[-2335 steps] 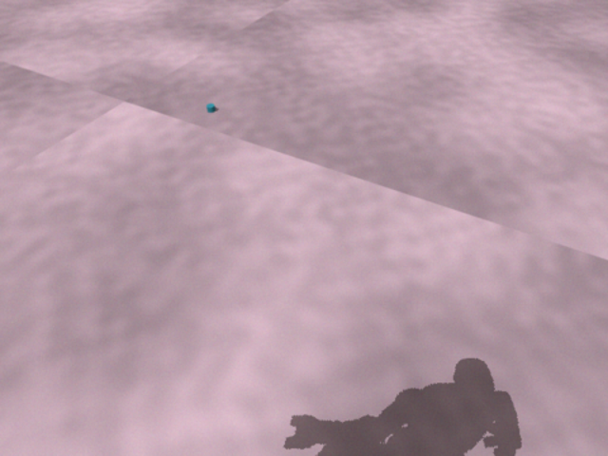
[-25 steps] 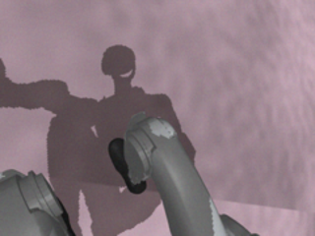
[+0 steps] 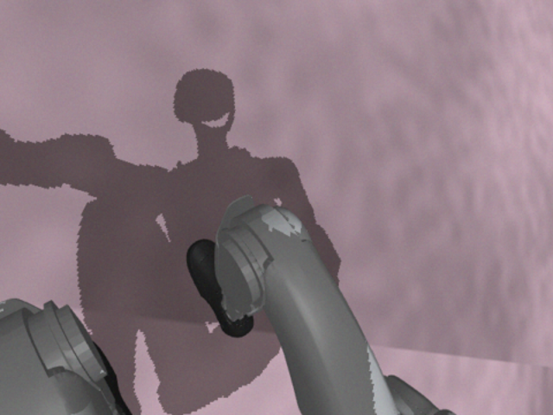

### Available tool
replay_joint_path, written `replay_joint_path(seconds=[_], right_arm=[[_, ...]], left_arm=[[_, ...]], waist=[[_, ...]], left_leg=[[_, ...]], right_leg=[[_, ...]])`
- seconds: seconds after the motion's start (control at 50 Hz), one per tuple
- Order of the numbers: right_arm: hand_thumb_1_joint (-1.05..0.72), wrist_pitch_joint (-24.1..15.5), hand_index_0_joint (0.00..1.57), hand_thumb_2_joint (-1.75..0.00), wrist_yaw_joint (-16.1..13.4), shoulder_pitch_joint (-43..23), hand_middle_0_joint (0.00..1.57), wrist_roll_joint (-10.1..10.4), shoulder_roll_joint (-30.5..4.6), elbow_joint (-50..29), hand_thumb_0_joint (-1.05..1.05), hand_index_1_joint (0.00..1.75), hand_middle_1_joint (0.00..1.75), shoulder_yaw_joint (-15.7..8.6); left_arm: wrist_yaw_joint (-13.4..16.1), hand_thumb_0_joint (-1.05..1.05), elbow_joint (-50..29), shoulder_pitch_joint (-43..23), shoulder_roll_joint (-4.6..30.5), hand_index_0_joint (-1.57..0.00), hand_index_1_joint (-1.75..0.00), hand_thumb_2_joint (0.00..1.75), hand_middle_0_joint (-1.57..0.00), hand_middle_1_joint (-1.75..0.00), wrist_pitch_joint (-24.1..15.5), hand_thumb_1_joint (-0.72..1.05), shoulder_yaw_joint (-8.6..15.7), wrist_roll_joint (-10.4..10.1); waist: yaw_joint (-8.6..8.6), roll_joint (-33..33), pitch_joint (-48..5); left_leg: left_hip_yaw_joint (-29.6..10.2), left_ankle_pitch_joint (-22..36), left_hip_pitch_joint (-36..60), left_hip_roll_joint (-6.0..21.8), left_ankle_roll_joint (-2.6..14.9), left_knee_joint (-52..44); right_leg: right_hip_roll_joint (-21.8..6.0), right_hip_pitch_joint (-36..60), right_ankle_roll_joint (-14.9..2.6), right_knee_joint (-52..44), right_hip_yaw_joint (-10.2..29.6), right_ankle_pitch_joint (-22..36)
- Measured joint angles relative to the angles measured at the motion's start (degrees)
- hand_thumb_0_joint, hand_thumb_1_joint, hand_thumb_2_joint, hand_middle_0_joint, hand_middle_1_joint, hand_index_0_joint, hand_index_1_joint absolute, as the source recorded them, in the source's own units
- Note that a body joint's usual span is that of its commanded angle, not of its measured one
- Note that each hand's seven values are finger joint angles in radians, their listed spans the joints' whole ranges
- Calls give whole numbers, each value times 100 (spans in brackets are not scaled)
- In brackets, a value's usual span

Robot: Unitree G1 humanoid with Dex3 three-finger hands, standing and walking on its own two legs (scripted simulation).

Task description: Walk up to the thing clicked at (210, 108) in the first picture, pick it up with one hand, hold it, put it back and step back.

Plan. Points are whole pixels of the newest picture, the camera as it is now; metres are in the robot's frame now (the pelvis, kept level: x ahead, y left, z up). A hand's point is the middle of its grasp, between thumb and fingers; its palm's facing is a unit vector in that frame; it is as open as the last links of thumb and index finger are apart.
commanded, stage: withdraw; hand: left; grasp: from above
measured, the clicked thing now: out of the picture +0.52 +0.24 -0.31
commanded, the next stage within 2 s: home in 0.86 s
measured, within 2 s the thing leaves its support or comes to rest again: neither
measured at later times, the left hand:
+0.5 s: hand out of the picture +0.50 +0.27 -0.12, palm faces -0.36 -0.09 -0.93, open 12.4 cm
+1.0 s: hand out of the picture +0.49 +0.26 -0.19, palm faces -0.43 -0.10 -0.90, open 11.8 cm
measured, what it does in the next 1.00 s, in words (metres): stands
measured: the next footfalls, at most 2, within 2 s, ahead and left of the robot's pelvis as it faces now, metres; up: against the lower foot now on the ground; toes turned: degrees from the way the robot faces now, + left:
none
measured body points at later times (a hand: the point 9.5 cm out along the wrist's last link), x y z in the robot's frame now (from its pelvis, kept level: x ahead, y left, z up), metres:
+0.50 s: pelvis +0.01 +0.00 +0.03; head +0.24 +0.08 +0.41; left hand +0.51 +0.28 -0.07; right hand +0.05 -0.26 -0.06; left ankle +0.06 +0.12 -0.29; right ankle +0.15 -0.12 -0.29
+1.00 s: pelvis +0.01 -0.01 +0.01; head +0.28 +0.07 +0.36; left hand +0.50 +0.26 -0.14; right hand +0.04 -0.28 -0.08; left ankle +0.06 +0.12 -0.29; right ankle +0.15 -0.12 -0.29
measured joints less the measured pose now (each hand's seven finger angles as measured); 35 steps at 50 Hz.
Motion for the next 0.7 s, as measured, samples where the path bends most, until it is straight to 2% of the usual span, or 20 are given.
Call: replay_joint_path(seconds=[0.1,0.2,0.26,0.32,0.38,0.46,0.52,0.56,0.62,0.66,0.7], right_arm=[[-92,0,20,-91,10,22,20,-4,12,-16,0,30,30,-30],[-93,24,20,-91,81,156,20,36,68,14,0,30,30,-204],[-93,117,20,-91,154,282,20,115,123,87,0,30,30,-359],[-93,287,20,-91,226,435,20,275,220,234,0,30,30,-589],[-93,549,20,-91,258,466,20,450,275,405,0,30,30,-812],[-92,912,20,-91,163,367,20,672,363,560,0,30,30,-1173],[-92,1122,20,-91,-13,219,20,753,388,598,0,30,30,-1344],[-92,1216,20,-91,-167,96,20,763,384,581,0,30,30,-1390],[-92,1284,20,-91,-435,-53,20,757,363,521,0,30,30,-1418],[-92,1303,20,-91,-606,-108,20,744,351,481,0,30,30,-1424],[-92,1307,20,-91,-742,-139,20,723,339,443,0,30,30,-1408]], left_arm=[[9,0,-76,-5,-41,-37,-78,71,-35,-80,33,-19,26,4],[-38,0,-517,41,-196,-37,-76,73,-36,-77,192,-22,217,36],[-173,0,-992,161,-417,-37,-76,75,-37,-76,367,-23,233,5],[-387,0,-1594,400,-809,-37,-76,76,-37,-76,602,-24,154,-94],[-663,0,-1936,679,-1221,-36,-77,78,-36,-76,881,-25,28,-242],[-1236,0,-2275,994,-1728,-35,-78,79,-36,-77,1231,-26,-231,-603],[-1734,0,-2262,1014,-2031,-34,-78,80,-36,-77,1300,-26,-479,-836],[-2050,0,-2157,917,-2158,-35,-78,80,-36,-77,1199,-25,-595,-901],[-2352,0,-2015,715,-2255,-35,-78,79,-37,-76,897,-25,-684,-827],[-2369,0,-1894,561,-2280,-35,-78,79,-37,-77,673,-24,-707,-665],[-2257,0,-1735,416,-2265,-35,-78,79,-37,-77,476,-24,-696,-473]], waist=[[12,-4,-14],[89,74,-152],[196,210,-375],[395,435,-795],[623,723,-1285],[936,968,-1748],[1124,1039,-1906],[1193,1032,-1903],[1228,981,-1825],[1211,929,-1775],[1153,881,-1720]], left_leg=[[0,8,-3,-8,-2,-11],[39,12,-25,-2,-18,-78],[75,-12,-36,4,-38,-141],[149,-54,-53,17,-62,-248],[251,-105,-41,31,-49,-369],[486,-119,157,45,-12,-597],[646,-46,356,28,5,-804],[719,38,470,7,11,-924],[774,170,547,-29,0,-1038],[793,235,536,-47,-11,-1060],[802,275,494,-65,-24,-1037]], right_leg=[[-8,8,-11,-12,-3,-1],[-17,-37,-49,-41,26,-9],[-28,-84,-80,-55,55,-41],[-44,-162,-126,-79,114,-99],[-58,-205,-136,-114,197,-176],[-84,-96,-155,-176,396,-257],[-119,59,-182,-261,532,-259],[-144,159,-194,-320,596,-227],[-176,234,-229,-375,644,-157],[-186,219,-239,-372,665,-114],[-196,174,-238,-333,677,-85]])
